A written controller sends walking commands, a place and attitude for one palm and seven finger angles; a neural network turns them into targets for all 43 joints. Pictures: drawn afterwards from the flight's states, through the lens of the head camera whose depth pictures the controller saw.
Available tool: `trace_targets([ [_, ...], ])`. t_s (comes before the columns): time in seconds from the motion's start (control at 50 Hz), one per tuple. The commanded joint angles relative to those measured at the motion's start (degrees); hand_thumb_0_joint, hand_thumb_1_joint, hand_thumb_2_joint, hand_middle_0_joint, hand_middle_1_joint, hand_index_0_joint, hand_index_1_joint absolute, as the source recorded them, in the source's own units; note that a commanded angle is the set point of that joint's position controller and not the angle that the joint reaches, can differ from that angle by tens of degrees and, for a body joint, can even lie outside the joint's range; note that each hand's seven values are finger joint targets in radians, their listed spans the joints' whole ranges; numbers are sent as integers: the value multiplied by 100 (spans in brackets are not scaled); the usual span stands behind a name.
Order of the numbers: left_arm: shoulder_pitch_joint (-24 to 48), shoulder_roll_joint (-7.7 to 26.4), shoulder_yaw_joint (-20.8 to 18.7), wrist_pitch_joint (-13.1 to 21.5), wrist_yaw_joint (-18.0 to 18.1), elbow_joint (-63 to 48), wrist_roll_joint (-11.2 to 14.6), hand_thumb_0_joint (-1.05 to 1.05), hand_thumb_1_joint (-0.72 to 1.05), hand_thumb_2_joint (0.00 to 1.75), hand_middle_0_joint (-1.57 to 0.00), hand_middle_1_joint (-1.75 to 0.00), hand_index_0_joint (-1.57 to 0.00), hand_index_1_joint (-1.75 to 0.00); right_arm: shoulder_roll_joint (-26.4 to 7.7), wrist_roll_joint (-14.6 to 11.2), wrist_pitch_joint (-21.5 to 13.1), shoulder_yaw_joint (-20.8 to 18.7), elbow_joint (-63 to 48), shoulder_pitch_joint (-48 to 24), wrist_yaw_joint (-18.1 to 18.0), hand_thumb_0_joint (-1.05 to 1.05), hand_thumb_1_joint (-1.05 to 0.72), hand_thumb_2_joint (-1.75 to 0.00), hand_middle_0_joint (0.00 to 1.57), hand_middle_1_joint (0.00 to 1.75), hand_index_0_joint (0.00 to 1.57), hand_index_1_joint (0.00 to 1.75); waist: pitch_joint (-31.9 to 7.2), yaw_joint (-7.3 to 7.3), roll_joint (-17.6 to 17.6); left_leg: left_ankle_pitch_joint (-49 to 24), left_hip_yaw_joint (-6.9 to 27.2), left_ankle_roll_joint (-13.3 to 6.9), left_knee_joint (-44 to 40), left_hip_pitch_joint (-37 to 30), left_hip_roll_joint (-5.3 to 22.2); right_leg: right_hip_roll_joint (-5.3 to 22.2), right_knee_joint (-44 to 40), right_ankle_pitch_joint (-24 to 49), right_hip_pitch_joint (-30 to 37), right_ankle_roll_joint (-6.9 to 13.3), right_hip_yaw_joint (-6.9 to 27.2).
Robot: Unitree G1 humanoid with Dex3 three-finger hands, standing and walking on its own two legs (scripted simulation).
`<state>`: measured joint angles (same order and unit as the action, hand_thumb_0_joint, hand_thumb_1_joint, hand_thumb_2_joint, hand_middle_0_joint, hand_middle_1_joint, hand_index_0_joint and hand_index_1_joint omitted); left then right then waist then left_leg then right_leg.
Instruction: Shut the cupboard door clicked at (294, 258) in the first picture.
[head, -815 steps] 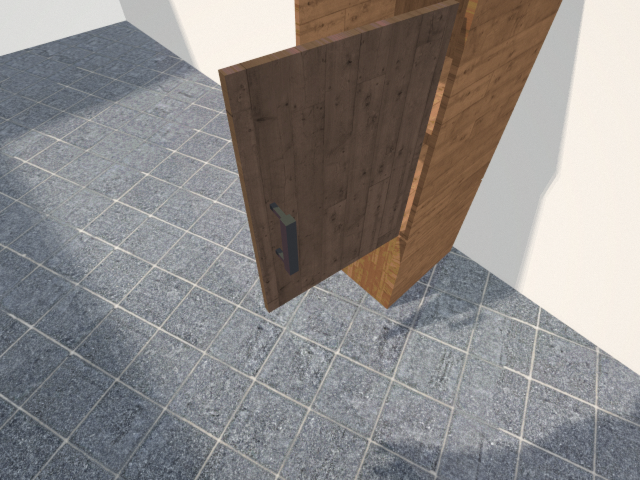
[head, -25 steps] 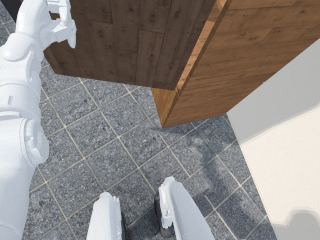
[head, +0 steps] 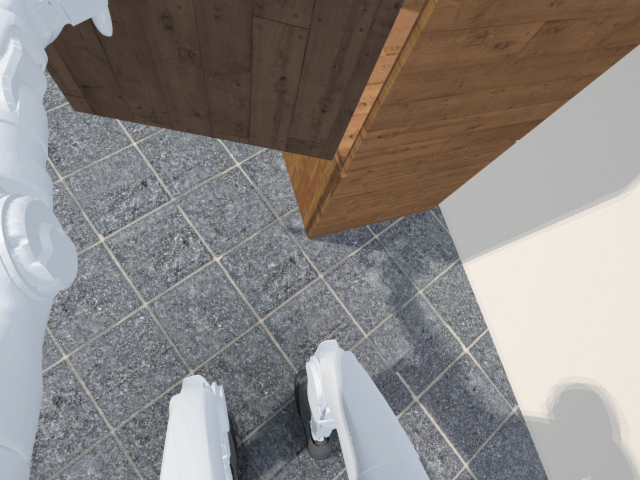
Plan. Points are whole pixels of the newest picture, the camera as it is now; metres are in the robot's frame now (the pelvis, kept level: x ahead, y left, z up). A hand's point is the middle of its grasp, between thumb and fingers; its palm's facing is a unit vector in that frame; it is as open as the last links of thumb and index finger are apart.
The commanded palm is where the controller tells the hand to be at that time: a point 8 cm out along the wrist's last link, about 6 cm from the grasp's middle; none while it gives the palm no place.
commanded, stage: pull the fist back off the door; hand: left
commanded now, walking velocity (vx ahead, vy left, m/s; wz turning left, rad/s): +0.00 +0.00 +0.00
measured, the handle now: out of the picture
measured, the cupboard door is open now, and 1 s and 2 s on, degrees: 67 67 67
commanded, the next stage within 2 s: draw the hand back to the body in 0.78 s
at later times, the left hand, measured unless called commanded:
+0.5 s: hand (96, 31) +0.57 +0.13 +0.09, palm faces +0.02 -1.00 -0.05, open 3.1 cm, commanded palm +0.53 +0.17 +0.09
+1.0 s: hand (100, 68) +0.52 +0.13 +0.09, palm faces +0.01 -1.00 -0.02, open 3.1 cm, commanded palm +0.47 +0.18 +0.11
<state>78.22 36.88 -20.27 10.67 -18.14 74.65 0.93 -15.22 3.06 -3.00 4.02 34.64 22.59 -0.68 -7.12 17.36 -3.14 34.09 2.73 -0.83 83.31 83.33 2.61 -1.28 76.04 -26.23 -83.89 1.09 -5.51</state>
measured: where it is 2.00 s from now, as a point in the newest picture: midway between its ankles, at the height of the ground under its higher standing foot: (272, 451)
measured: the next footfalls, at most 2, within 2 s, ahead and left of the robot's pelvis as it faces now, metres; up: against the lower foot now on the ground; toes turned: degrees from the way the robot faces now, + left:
none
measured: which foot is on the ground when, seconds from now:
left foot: down 0.00-1.00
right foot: down 0.00-1.00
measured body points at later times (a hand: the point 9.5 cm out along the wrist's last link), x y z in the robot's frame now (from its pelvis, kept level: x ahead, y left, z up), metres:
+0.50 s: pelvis +0.02 +0.00 +0.04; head +0.18 +0.01 +0.45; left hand +0.56 +0.19 +0.10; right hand +0.00 -0.25 -0.07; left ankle +0.02 +0.11 -0.58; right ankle +0.07 -0.11 -0.58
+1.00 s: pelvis +0.02 +0.00 +0.04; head +0.17 +0.02 +0.47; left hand +0.52 +0.18 +0.10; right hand +0.09 -0.26 -0.08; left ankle +0.02 +0.11 -0.58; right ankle +0.07 -0.11 -0.58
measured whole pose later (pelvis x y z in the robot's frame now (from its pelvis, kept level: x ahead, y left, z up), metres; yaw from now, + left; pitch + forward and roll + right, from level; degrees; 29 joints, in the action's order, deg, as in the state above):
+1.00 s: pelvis +0.02 +0.00 +0.04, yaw +2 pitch +26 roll -2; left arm 48.9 17.0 -15.7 28.6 -2.8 60.1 2.6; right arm -13.7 2.3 2.6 0.3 33.3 16.9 1.8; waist -8.2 10.0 -2.0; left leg 33.1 -0.3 -1.0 73.1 66.2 0.8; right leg 0.1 69.7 -27.1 -68.7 0.5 -2.4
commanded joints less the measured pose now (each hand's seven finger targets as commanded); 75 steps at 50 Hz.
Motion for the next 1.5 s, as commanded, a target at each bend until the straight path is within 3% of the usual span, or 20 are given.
trace_targets([
  [0.0, 2434, 590, -574, 730, 1691, -1723, 62, 0, 90, 90, -130, -150, -130, -150, -1002, 179, -21, -380, -141, 1547, 239, 0, -90, -90, 20, 30, 20, 30, -3772, -18, -1418, -2508, 376, -31, -1072, -2931, -1, -102, -881, 1245, 1982, 14, 212],
  [0.06, 2427, 379, 63, 1191, 2030, -2103, -695, 0, 90, 90, -130, -150, -130, -150, -984, 213, 72, -479, -48, 1579, 456, 0, -90, -90, 20, 30, 20, 30, -4067, 40, -1673, -2619, 333, -3, -1103, -3357, -12, -76, -918, 1309, 2054, 25, 260],
  [0.1, 2413, 236, 301, 1314, 1951, -2059, -824, 0, 90, 90, -130, -150, -130, -150, -1017, 166, 168, -531, -31, 1566, 490, 0, -90, -90, 20, 30, 20, 30, -4029, 126, -1576, -2503, 375, -2, -1223, -3483, -27, -85, -1016, 1293, 2154, 30, 271],
  [0.22, 1967, 480, -240, 1170, 1499, -1525, -97, 0, 90, 90, -130, -150, -130, -150, -1031, 9, 206, -483, -61, 1392, 324, 0, -90, -90, 20, 30, 20, 30, -3576, -3, -838, -1700, 186, -95, -1563, -2734, -142, -89, -1400, 1094, 3078, 1, 396],
  [0.32, 809, 393, -366, 1522, 1573, -1296, -175, 0, 90, 90, -130, -150, -130, -150, -918, 45, 203, -456, -178, 1334, 343, 0, -90, -90, 20, 30, 20, 30, -3168, -287, -502, -1871, 21, -119, -1599, -2389, -167, -74, -1346, 1403, 3367, 16, 454],
  [0.46, -237, -415, -7, 1669, 1299, -1614, 93, 0, 90, 90, -130, -150, -130, -150, -890, -58, 330, -616, -340, 1174, 358, 0, -90, -90, 20, 30, 20, 30, -3025, -467, -18, -1883, -153, -111, -1761, -2383, -239, -39, -1458, 1762, 3853, -3, 520],
  [0.52, 93, -633, 147, 1900, 1278, -2306, 266, 0, 90, 90, -130, -150, -130, -150, -889, -81, 327, -689, -298, 1054, 326, 0, -90, -90, 20, 30, 20, 30, -3219, -470, -320, -2010, -82, -73, -1788, -2970, -224, -21, -1454, 1737, 3618, -3, 480],
  [0.6, 381, -868, 429, 2386, 1358, -3401, 345, 0, 90, 90, -130, -150, -130, -150, -876, -69, 272, -797, -191, 907, 275, 0, -90, -90, 20, 30, 20, 30, -4086, -548, -931, -2819, 75, 36, -1756, -4168, -202, 3, -1311, 2100, 3428, 21, 410],
  [0.7, -149, -1301, 756, 2264, 1500, -2498, 175, 0, 90, 90, -130, -150, -130, -150, -856, -97, 365, -776, -34, 724, 225, 0, -90, -90, 20, 30, 20, 30, -2999, -423, -537, -2514, 79, 40, -1856, -3820, -196, 21, -1402, 1765, 3091, 7, 325],
  [0.78, -202, -1098, 573, 2009, 1639, -1714, 80, 0, 90, 90, -130, -150, -130, -150, -904, -99, 460, -697, -98, 629, 173, 0, -90, -90, 20, 30, 20, 30, -2332, -407, -103, -1842, 80, -28, -1964, -3136, -268, 18, -1474, 1316, 3094, 31, 328],
  [0.88, -39, -1162, 527, 2242, 1635, -2027, 185, 0, 90, 90, -130, -150, -130, -150, -859, -48, 435, -675, -262, 484, 182, 0, -90, -90, 20, 30, 20, 30, -3065, -512, -340, -2353, 108, 5, -1824, -3426, -279, 43, -1254, 1686, 3190, 45, 348],
  [0.94, -908, -549, 62, 2379, 1530, -3038, 254, 0, 90, 90, -130, -150, -130, -150, -869, -100, 489, -726, -513, 421, 209, 0, -90, -90, 20, 30, 20, 30, -4260, -1056, -664, -3284, 12, 93, -1958, -4222, -246, 43, -1277, 2423, 4067, 64, 439],
  [0.98, -1784, -719, 220, 2233, 1414, -3770, 377, 0, 90, 90, -130, -150, -130, -150, -818, -195, 497, -743, -731, 418, 228, 0, -90, -90, 20, 30, 20, 30, -4666, -1235, -624, -3808, -9, 103, -2140, -4589, -231, 21, -1406, 2860, 4627, 52, 438],
  [1.08, -3192, -1003, 421, 1364, 1174, -4831, 792, 0, 90, 90, -130, -150, -130, -150, -737, -463, 568, -722, -992, 282, 77, 0, -90, -90, 20, 30, 20, 30, -3306, -1213, 528, -2800, -269, -72, -2923, -4041, -281, -23, -2286, 2880, 5829, -39, 457],
  [1.14, -3197, -1250, 602, 1226, 1155, -5133, 1011, 0, 90, 90, -130, -150, -130, -150, -708, -523, 474, -669, -932, 83, -79, 0, -90, -90, 20, 30, 20, 30, -2232, -1090, 833, -1980, -327, -110, -3289, -3988, -302, -4, -2784, 2172, 5750, -106, 489],
  [1.22, -3627, -1450, 888, 1403, 962, -5266, 1046, 0, 90, 90, -130, -150, -130, -150, -664, -528, 256, -621, -821, -132, -178, 0, -90, -90, 20, 30, 20, 30, -1621, -1143, 360, -1686, -324, -98, -3576, -4467, -307, 21, -3068, 1650, 5557, -45, 461],
  [1.28, -4406, -1467, 1011, 1351, 689, -5373, 1043, 0, 90, 90, -130, -150, -130, -150, -664, -566, 173, -607, -915, -280, -162, 0, -90, -90, 20, 30, 20, 30, -1434, -1319, -155, -1813, -290, -71, -3818, -4856, -319, 40, -3179, 1647, 5635, 39, 398],
  [1.38, -5373, -1174, 734, 895, 413, -6129, 1378, 0, 90, 90, -116, -135, -116, -135, -655, -655, 99, -542, -1228, -727, -195, 0, -90, -90, 20, 30, 20, 30, -1268, -1604, -92, -2042, -227, -39, -4220, -5194, -281, 73, -3372, 1774, 6132, 58, 330],
  [1.4, -5311, -910, 947, 721, 1084, -6880, 664, 0, 90, 90, -113, -132, -113, -132, -465, -627, 235, -613, -1330, -1087, -318, 0, -90, -90, 20, 30, 20, 30, -1523, -1727, 4, -2200, -294, -40, -4502, -5606, -323, 205, -3683, 1664, 6468, 82, 592],
  [1.48, -6158, -995, 895, 104, 1947, -7831, 488, 0, 90, 90, -102, -120, -102, -120, -436, -581, 256, -542, -1405, -1297, -555, 0, -90, -90, 20, 30, 20, 30, -1021, -1698, 150, -2385, -256, -66, -4884, -5968, -232, 229, -4056, 1823, 6839, 47, 494],
])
